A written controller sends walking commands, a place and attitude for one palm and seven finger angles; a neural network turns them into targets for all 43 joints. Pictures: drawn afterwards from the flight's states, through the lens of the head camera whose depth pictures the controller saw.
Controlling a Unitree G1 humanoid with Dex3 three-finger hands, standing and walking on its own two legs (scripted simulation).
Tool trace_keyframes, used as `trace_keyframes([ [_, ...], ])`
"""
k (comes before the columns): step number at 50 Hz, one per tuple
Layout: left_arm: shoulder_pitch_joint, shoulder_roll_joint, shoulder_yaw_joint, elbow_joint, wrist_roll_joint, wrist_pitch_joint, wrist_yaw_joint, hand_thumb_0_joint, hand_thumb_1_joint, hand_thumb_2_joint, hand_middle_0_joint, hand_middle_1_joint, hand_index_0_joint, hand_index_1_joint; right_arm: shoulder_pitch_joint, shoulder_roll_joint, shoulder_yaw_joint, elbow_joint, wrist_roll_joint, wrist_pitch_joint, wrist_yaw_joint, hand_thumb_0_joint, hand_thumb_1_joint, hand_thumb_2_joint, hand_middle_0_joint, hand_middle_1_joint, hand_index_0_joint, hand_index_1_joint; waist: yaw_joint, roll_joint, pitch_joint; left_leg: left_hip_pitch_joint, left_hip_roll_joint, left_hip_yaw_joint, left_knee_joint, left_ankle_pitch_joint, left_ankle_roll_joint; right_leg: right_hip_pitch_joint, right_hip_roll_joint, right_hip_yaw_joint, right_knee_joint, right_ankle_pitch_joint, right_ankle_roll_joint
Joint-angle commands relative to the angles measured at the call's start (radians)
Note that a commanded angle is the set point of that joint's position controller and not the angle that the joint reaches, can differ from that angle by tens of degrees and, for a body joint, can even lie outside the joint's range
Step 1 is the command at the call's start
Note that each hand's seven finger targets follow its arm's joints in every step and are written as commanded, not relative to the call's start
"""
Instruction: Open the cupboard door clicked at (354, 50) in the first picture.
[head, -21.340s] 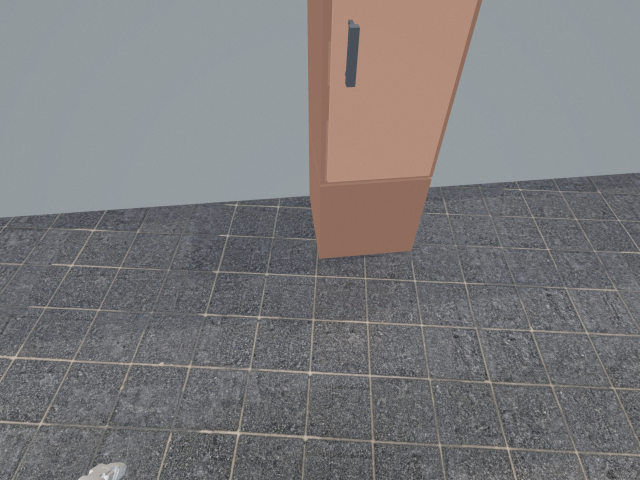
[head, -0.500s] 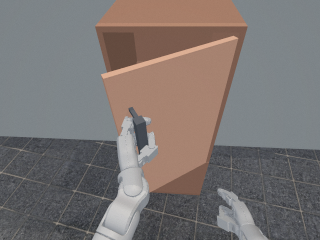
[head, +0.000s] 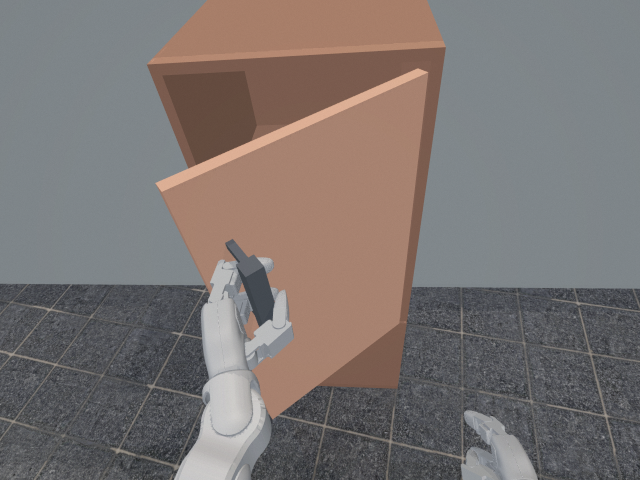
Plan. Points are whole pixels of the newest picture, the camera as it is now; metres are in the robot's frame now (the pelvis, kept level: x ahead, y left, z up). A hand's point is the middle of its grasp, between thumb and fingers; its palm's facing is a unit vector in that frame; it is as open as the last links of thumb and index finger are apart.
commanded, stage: open thumb and fingers to let go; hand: left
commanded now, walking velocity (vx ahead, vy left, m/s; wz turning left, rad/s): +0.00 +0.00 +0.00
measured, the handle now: (254, 292) +0.32 +0.10 +0.10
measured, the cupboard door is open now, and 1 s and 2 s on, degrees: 40 39 39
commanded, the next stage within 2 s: slide the hand sideways off the handle in 0.70 s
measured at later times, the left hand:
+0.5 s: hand (276, 329) +0.26 +0.06 +0.11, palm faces +0.35 -0.94 -0.01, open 14.0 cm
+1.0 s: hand (268, 347) +0.24 +0.07 +0.11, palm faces -0.05 -1.00 -0.07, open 16.6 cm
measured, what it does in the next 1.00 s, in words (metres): stands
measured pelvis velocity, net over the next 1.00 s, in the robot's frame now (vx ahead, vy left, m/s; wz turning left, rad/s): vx -0.02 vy -0.01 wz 0.02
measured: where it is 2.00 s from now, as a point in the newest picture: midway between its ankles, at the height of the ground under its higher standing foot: outside the picture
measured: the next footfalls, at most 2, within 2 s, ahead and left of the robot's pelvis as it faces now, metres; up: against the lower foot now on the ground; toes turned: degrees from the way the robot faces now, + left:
none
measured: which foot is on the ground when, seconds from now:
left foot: down 0.00-1.00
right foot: down 0.00-1.00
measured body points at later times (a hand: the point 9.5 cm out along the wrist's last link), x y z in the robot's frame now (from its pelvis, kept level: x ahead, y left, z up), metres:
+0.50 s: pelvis -0.01 -0.02 +0.00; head -0.01 -0.07 +0.45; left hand +0.24 +0.11 +0.11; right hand +0.19 -0.22 -0.10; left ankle -0.02 +0.16 -0.71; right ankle -0.02 -0.02 -0.72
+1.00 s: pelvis -0.02 -0.01 +0.00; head -0.01 -0.05 +0.45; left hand +0.24 +0.12 +0.11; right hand +0.18 -0.21 -0.10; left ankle -0.03 +0.16 -0.72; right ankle -0.02 -0.02 -0.72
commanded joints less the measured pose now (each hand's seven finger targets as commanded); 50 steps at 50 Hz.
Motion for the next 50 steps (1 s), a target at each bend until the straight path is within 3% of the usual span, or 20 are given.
trace_keyframes([
  [1,-0.152,-0.133,0.03,-0.193,0.044,-0.103,0.042,0.0,0.41,0.69,-0.365,-1.298,-0.365,-1.298,-0.165,-0.02,-0.011,-0.183,0.001,-0.075,-0.014,0.0,-0.9,-0.9,0.2,0.3,0.2,0.3,0.029,-0.17,-0.154,-0.042,-0.036,0.019,0.005,0.133,0.007,0.144,-0.206,0.259,-0.191,0.435,0.171],
  [7,-0.173,-0.126,0.003,-0.195,0.046,-0.168,-0.004,0.0,-0.01,0.51,-0.335,-1.253,-0.335,-1.253,-0.145,-0.029,-0.018,-0.183,0.004,-0.086,-0.024,0.0,-0.9,-0.9,0.2,0.3,0.2,0.3,0.006,-0.179,-0.15,-0.026,-0.027,0.012,-0.011,0.138,0.016,0.134,-0.207,0.259,-0.19,0.444,0.197],
  [10,-0.169,-0.114,0.012,-0.193,0.04,-0.184,-0.014,0.0,-0.22,0.42,-0.32,-1.23,-0.32,-1.23,-0.142,-0.028,-0.018,-0.186,0.008,-0.089,-0.026,0.0,-0.9,-0.9,0.2,0.3,0.2,0.3,0.013,-0.171,-0.171,-0.021,-0.026,0.011,-0.016,0.146,0.017,0.148,-0.21,0.257,-0.183,0.47,0.22],
  [14,-0.142,-0.114,0.015,-0.181,0.035,-0.195,-0.026,0.0,-0.5,0.3,-0.3,-1.2,-0.3,-1.2,-0.138,-0.026,-0.017,-0.186,0.01,-0.09,-0.026,0.0,-0.9,-0.9,0.2,0.3,0.2,0.3,0.019,-0.175,-0.166,-0.018,-0.024,0.012,-0.027,0.157,0.017,0.161,-0.209,0.247,-0.174,0.519,0.215],
  [16,-0.13,-0.108,0.02,-0.203,0.03,-0.203,-0.031,0.0,-0.5,0.3,-0.3,-1.2,-0.3,-1.2,-0.139,-0.025,-0.018,-0.192,0.01,-0.091,-0.027,0.0,-0.9,-0.9,0.2,0.3,0.2,0.3,0.022,-0.184,-0.182,-0.021,-0.024,0.014,-0.024,0.162,0.017,0.18,-0.212,0.253,-0.167,0.557,0.225],
  [22,-0.144,-0.077,0.056,-0.192,0.019,-0.216,-0.037,0.0,-0.5,0.3,-0.25,-0.9,-0.25,-0.9,-0.146,-0.025,-0.014,-0.191,0.009,-0.09,-0.032,0.0,-0.9,-0.9,0.2,0.3,0.2,0.3,0.021,-0.203,-0.146,-0.04,-0.026,0.012,-0.023,0.131,0.017,0.167,-0.218,0.273,-0.193,0.504,0.235],
  [23,-0.129,-0.066,0.062,-0.179,0.023,-0.216,-0.037,0.0,-0.5,0.3,-0.242,-0.85,-0.242,-0.85,-0.15,-0.026,-0.014,-0.187,0.01,-0.087,-0.033,0.0,-0.9,-0.9,0.2,0.3,0.2,0.3,0.027,-0.182,-0.134,-0.041,-0.026,0.01,-0.026,0.125,0.017,0.159,-0.214,0.271,-0.198,0.468,0.214],
  [27,-0.157,-0.074,0.059,-0.167,0.03,-0.219,-0.031,0.0,-0.5,0.3,-0.208,-0.65,-0.208,-0.65,-0.156,-0.023,-0.013,-0.188,0.009,-0.083,-0.037,0.0,-0.9,-0.9,0.2,0.3,0.2,0.3,0.024,-0.175,-0.127,-0.037,-0.027,0.009,-0.024,0.117,0.018,0.144,-0.22,0.285,-0.216,0.403,0.224],
  [29,-0.146,-0.075,0.058,-0.164,0.028,-0.218,-0.031,0.0,-0.5,0.3,-0.192,-0.55,-0.192,-0.55,-0.155,-0.023,-0.014,-0.19,0.011,-0.082,-0.037,0.0,-0.9,-0.9,0.2,0.3,0.2,0.3,0.031,-0.163,-0.14,-0.029,-0.025,0.009,-0.032,0.124,0.018,0.144,-0.213,0.266,-0.206,0.392,0.204],
  [32,-0.151,-0.087,0.046,-0.166,0.031,-0.223,-0.031,0.0,-0.5,0.3,-0.167,-0.4,-0.167,-0.4,-0.153,-0.023,-0.015,-0.191,0.009,-0.083,-0.039,0.0,-0.9,-0.9,0.2,0.3,0.2,0.3,0.028,-0.184,-0.147,-0.032,-0.026,0.008,-0.025,0.132,0.019,0.161,-0.22,0.283,-0.207,0.44,0.238],
  [34,-0.148,-0.094,0.042,-0.149,0.032,-0.217,-0.029,0.0,-0.5,0.3,-0.15,-0.3,-0.15,-0.3,-0.154,-0.023,-0.015,-0.187,0.011,-0.081,-0.038,0.0,-0.9,-0.9,0.2,0.3,0.2,0.3,0.027,-0.174,-0.139,-0.019,-0.025,0.01,-0.033,0.137,0.021,0.144,-0.21,0.255,-0.2,0.423,0.199],
  [37,-0.203,-0.078,0.055,-0.141,0.027,-0.216,-0.014,0.0,-0.5,0.3,-0.15,-0.3,-0.15,-0.3,-0.159,-0.023,-0.011,-0.188,0.011,-0.082,-0.043,0.0,-0.9,-0.9,0.2,0.3,0.2,0.3,0.023,-0.187,-0.126,-0.028,-0.03,0.009,-0.029,0.111,0.019,0.132,-0.215,0.272,-0.223,0.357,0.227],
  [40,-0.225,-0.091,0.053,-0.114,0.026,-0.206,-0.001,0.0,-0.5,0.3,-0.15,-0.3,-0.15,-0.3,-0.172,-0.02,-0.01,-0.184,0.01,-0.081,-0.046,0.0,-0.9,-0.9,0.2,0.3,0.2,0.3,0.027,-0.182,-0.12,-0.021,-0.03,0.009,-0.028,0.11,0.019,0.121,-0.214,0.27,-0.232,0.327,0.203],
  [41,-0.235,0.0,-0.102,-0.096,0.105,-0.249,-0.192,0.0,-0.5,0.3,-0.15,-0.3,-0.15,-0.3,-0.129,-0.072,-0.004,-0.161,0.0,-0.08,-0.027,0.0,-0.9,-0.9,0.2,0.3,0.2,0.3,-0.042,-0.216,-0.043,0.005,-0.037,0.019,-0.054,0.128,0.035,0.086,-0.183,0.264,-0.179,0.417,0.249],
  [42,-0.262,0.074,-0.011,-0.141,0.066,-0.288,-0.292,0.0,-0.5,0.3,-0.15,-0.3,-0.15,-0.3,-0.109,-0.063,-0.014,-0.193,0.016,-0.082,-0.031,0.0,-0.9,-0.9,0.2,0.3,0.2,0.3,-0.013,-0.207,-0.147,-0.015,-0.031,0.021,-0.048,0.154,0.043,0.147,-0.187,0.263,-0.138,0.509,0.273],
  [43,-0.264,0.105,0.0,-0.159,0.047,-0.309,-0.372,0.0,-0.5,0.3,-0.15,-0.3,-0.15,-0.3,-0.103,-0.066,-0.014,-0.2,0.019,-0.08,-0.039,0.0,-0.9,-0.9,0.2,0.3,0.2,0.3,-0.002,-0.149,-0.202,0.0,-0.026,0.03,-0.053,0.178,0.043,0.174,-0.183,0.246,-0.107,0.566,0.236],
  [45,-0.276,0.097,-0.013,-0.141,-0.004,-0.325,-0.507,0.0,-0.5,0.3,-0.15,-0.3,-0.15,-0.3,-0.087,-0.061,-0.002,-0.222,0.032,-0.099,-0.05,0.0,-0.9,-0.9,0.2,0.3,0.2,0.3,-0.015,-0.13,-0.22,0.01,-0.025,0.034,-0.048,0.185,0.044,0.166,-0.178,0.228,-0.089,0.576,0.23],
  [47,-0.242,0.079,0.021,-0.123,-0.076,-0.314,-0.576,0.0,-0.5,0.3,-0.15,-0.3,-0.15,-0.3,-0.086,-0.058,0.004,-0.243,0.046,-0.124,-0.058,0.0,-0.9,-0.9,0.2,0.3,0.2,0.3,-0.007,-0.169,-0.204,-0.026,-0.021,0.029,-0.031,0.166,0.04,0.184,-0.192,0.262,-0.111,0.585,0.258],
  [49,-0.22,0.046,0.04,-0.096,-0.125,-0.286,-0.578,0.0,-0.5,0.3,-0.15,-0.3,-0.15,-0.3,-0.082,-0.057,0.007,-0.244,0.056,-0.15,-0.059,0.0,-0.9,-0.9,0.2,0.3,0.2,0.3,-0.004,-0.183,-0.178,-0.032,-0.019,0.027,-0.03,0.152,0.03,0.163,-0.19,0.243,-0.128,0.523,0.248],
  [50,-0.206,0.062,0.07,-0.09,-0.138,-0.276,-0.566,0.0,-0.5,0.3,-0.15,-0.3,-0.15,-0.3,-0.081,-0.061,0.008,-0.247,0.056,-0.162,-0.059,0.0,-0.9,-0.9,0.2,0.3,0.2,0.3,0.005,-0.21,-0.169,-0.048,-0.022,0.025,-0.032,0.13,0.027,0.156,-0.19,0.243,-0.139,0.471,0.246],
])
